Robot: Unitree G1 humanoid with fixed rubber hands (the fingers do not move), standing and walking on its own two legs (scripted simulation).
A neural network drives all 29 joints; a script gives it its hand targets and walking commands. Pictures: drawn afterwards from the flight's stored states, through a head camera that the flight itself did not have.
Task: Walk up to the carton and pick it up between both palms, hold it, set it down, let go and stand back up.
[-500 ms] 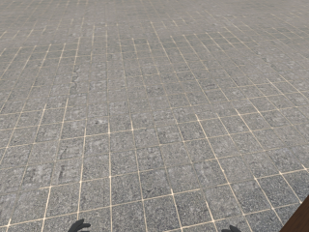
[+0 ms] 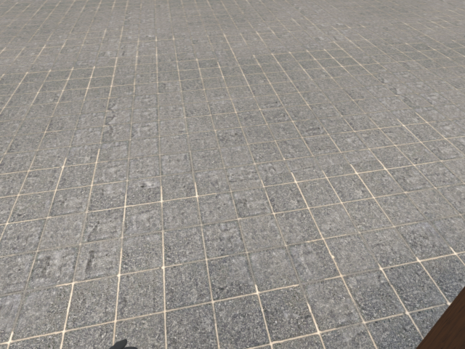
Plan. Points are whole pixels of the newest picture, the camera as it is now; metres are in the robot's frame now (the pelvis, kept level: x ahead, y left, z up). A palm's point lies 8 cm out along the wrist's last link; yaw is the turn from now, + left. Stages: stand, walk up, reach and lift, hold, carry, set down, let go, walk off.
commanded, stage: walk up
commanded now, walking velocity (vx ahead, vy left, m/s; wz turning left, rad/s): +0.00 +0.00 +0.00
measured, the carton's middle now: out of the picture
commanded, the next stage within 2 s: none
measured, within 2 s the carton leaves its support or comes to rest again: neither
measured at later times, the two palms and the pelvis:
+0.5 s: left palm out of the picture +0.14 +0.19 -0.08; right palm out of the picture +0.00 -0.40 -0.12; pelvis -0.04 -0.07 -0.02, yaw -19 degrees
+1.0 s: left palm (234, 347) +0.17 +0.00 -0.09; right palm out of the picture -0.23 -0.41 -0.10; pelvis -0.09 -0.15 +0.00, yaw -39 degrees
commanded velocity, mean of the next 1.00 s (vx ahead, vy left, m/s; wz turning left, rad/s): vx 0.00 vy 0.00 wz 0.00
